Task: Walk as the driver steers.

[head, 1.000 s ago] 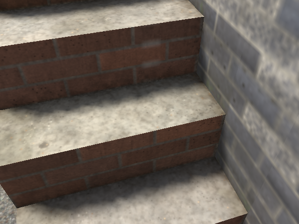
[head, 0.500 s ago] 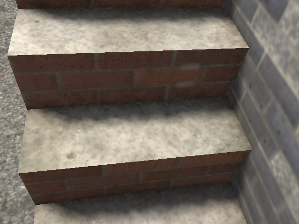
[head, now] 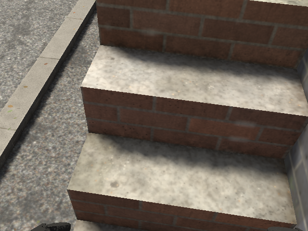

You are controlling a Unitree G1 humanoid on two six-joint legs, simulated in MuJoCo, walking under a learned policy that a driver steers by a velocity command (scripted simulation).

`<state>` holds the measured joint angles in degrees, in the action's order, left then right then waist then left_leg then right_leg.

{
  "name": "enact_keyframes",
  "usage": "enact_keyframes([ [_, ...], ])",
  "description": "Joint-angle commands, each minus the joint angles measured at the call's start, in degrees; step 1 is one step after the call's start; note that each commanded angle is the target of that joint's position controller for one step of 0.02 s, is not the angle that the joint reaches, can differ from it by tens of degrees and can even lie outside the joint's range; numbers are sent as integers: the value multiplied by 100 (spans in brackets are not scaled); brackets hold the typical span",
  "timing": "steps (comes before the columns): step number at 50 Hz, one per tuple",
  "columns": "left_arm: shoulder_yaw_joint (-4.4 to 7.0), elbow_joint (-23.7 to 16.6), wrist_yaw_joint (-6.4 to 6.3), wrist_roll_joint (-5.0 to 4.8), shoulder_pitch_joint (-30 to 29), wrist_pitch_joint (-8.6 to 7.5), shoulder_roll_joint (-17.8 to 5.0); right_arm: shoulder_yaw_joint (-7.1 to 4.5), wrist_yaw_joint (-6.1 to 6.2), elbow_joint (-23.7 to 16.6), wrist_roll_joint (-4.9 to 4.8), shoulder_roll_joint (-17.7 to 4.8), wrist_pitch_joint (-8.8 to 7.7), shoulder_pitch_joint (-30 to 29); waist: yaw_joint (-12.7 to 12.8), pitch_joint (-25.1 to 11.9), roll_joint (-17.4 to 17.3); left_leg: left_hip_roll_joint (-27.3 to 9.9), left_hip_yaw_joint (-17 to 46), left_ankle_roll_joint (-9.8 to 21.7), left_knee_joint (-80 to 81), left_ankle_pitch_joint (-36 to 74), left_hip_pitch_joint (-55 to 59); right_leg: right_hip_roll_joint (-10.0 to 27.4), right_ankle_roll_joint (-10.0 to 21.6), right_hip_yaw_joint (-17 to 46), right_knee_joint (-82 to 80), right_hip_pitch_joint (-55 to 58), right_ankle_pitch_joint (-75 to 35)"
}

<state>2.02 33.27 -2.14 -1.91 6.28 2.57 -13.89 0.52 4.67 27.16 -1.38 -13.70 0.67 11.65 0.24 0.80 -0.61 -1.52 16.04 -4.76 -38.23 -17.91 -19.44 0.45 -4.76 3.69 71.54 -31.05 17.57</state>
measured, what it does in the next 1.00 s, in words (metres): steps on the spot: right foot, then left foot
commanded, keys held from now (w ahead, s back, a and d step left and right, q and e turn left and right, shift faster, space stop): no key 0.92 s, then w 0.08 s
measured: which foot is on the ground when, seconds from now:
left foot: down 0.00-0.06, up 0.08-0.22, down 0.24-1.00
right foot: up 0.00-0.04, down 0.06-1.00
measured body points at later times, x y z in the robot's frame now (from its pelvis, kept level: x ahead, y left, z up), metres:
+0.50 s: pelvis +0.03 -0.06 +0.02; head +0.03 -0.09 +0.47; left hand +0.08 +0.20 -0.10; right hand +0.15 -0.27 -0.11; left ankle +0.03 +0.08 -0.72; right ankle +0.02 -0.20 -0.72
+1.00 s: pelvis +0.04 -0.03 +0.02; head +0.03 -0.04 +0.47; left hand +0.12 +0.21 -0.11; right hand +0.17 -0.25 -0.09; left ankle +0.03 +0.08 -0.72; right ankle +0.02 -0.20 -0.72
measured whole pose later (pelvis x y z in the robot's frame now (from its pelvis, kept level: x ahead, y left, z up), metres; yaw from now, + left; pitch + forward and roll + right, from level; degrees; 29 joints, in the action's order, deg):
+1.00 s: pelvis +0.04 -0.03 +0.02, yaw +1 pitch -2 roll +0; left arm 1.3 49.6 -0.9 -0.3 15.0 -0.6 -10.7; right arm -1.1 -1.7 37.0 -0.2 -8.7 1.5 14.4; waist -1.7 0.2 -1.1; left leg 0.4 1.9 0.2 -20.3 -11.9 -7.0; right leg 4.4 -2.9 0.5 15.5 -3.5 10.7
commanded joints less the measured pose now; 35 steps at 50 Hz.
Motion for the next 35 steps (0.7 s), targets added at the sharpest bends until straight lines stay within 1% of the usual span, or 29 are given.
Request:
enact_keyframes([
  [1,-38,12,104,172,453,-117,63,-385,-199,-340,-70,-918,161,-56,155,-287,-1483,-678,407,733,1138,338,90,576,527,-9,-3228,1513,-271],
  [2,-98,227,135,199,-12,-121,265,-266,-471,-104,-123,-365,182,281,-303,-142,-653,-254,-552,751,520,435,229,-64,501,-828,-4147,1437,-705],
  [3,-134,340,137,399,165,-164,224,-196,-598,-47,-6,13,137,220,-377,-435,16,138,-902,516,-390,-453,-179,237,595,-330,-4058,2127,-2409],
  [4,-117,262,90,319,578,-160,-11,-166,-634,-1,104,183,26,187,-239,-639,552,432,-933,4,-1801,-1649,-767,1262,966,825,-4275,2517,-5182],
  [5,11,94,-29,358,750,-215,-444,-231,-481,238,5,152,62,864,-300,-952,1146,435,-788,-459,-3271,-1722,-382,2317,1835,2039,-4717,1984,-5454],
  [6,-76,-19,0,298,504,-280,-287,-250,-454,248,-138,92,147,791,-400,-697,1090,133,-651,-619,-3445,-1543,-399,2179,2164,2181,-5108,1479,-3465],
  [7,-106,-103,-105,377,92,-227,-256,-341,-393,93,-241,-128,227,98,-242,-89,1210,-23,-318,-662,-3697,-1207,-740,1766,2123,1891,-4943,970,-1407],
  [8,-109,-84,-203,286,121,-39,-244,-323,-368,-36,-317,-137,264,-190,-204,223,1478,94,-902,-599,-3001,-1319,-1107,1220,1952,1192,-4917,1032,-106],
  [9,-13,-45,-248,300,367,99,-447,-360,-457,73,-291,-205,281,-254,-96,418,1170,-72,-840,-377,-1849,-1158,-1064,1202,1757,1334,-4870,1221,678],
  [10,-37,-72,-290,376,688,232,-395,-336,-563,86,-317,-106,261,-525,184,510,966,-79,-1085,-253,-617,-1216,-874,1068,1596,1190,-4992,1451,1219],
  [11,-20,-3,-325,360,850,317,-389,-311,-592,160,-301,19,243,-697,309,625,848,-96,-1325,-68,744,-881,-534,941,1462,1116,-5002,1537,1643],
  [12,-15,74,-341,318,938,368,-377,-315,-560,335,-247,89,247,-707,355,716,705,-48,-1575,49,1929,-16,-154,818,1381,1040,-4928,1517,1841],
  [13,15,121,-194,288,1086,208,-520,-332,-640,144,-148,-212,224,-907,426,684,1156,51,-1434,176,1352,531,314,981,1288,1222,-5309,1307,1249],
  [14,-128,146,-203,232,954,126,-105,-361,-679,367,14,-192,160,-486,169,461,689,-135,-1158,178,1125,391,70,889,1040,910,-5627,1707,1197],
  [15,-113,299,-191,154,955,87,-150,-363,-716,442,36,-145,114,-286,49,521,601,-113,-1161,239,1315,493,93,860,974,852,-5513,1906,841],
  [16,-15,434,-64,70,1244,62,-373,-328,-786,562,27,-18,68,-64,65,509,187,-219,-1005,200,1608,827,145,973,893,873,-5312,2188,-21],
  [17,28,588,-42,66,1355,54,-448,-328,-811,583,44,3,31,-115,107,364,78,-223,-998,176,1670,1004,167,1012,822,852,-5264,2570,-1178],
  [18,52,711,-18,99,1407,52,-453,-320,-821,633,51,102,14,7,86,101,167,-245,-990,123,1744,989,321,997,759,789,-5171,2911,-2089],
  [19,77,804,0,129,1446,42,-450,-321,-825,680,37,118,10,142,81,-103,177,-259,-993,94,1773,1040,385,1000,745,736,-5112,3186,-2704],
  [20,91,874,15,145,1444,34,-424,-323,-830,712,23,143,14,232,70,-275,185,-273,-1005,81,1803,1063,446,986,746,689,-5075,3371,-2996],
  [21,99,905,34,166,1418,26,-413,-321,-838,706,16,162,18,261,60,-357,170,-290,-1024,88,1813,1074,486,965,740,641,-5118,3435,-3029],
  [23,98,954,73,172,1331,19,-372,-318,-857,705,31,207,27,341,16,-349,151,-332,-1021,119,1911,1096,553,903,774,553,-5209,3373,-2519],
  [25,90,992,116,184,1279,7,-346,-323,-887,682,49,206,14,356,1,-197,116,-372,-1005,158,2038,1112,593,859,772,482,-5364,3219,-1937],
  [26,97,1019,121,204,1202,23,-411,-321,-892,650,83,185,-9,314,-22,-70,167,-357,-996,168,2065,1160,560,836,768,479,-5399,3149,-1912],
  [27,24,998,12,217,954,45,-221,-373,-819,656,104,104,18,130,-26,-72,272,-350,-1086,190,2030,1047,559,716,815,340,-5513,3133,-1527],
  [29,26,1011,-41,222,966,43,-298,-374,-792,592,110,48,14,148,-52,67,272,-347,-1077,211,2088,1081,507,679,837,279,-5540,3021,-1214],
  [30,31,1024,-48,213,981,39,-333,-375,-799,587,104,28,1,150,-47,104,174,-344,-1069,226,2113,1095,493,685,836,268,-5548,3011,-1180],
  [31,46,1059,-31,200,1005,4,-320,-351,-752,575,101,50,-21,109,-64,112,39,-347,-1102,277,2097,1083,561,689,840,254,-5557,2943,-1040],
  [35,68,1171,-1,181,994,-60,-379,-344,-743,585,96,29,-47,214,-108,189,-79,-351,-1079,325,2149,1199,617,695,824,194,-5576,2888,-1204],
])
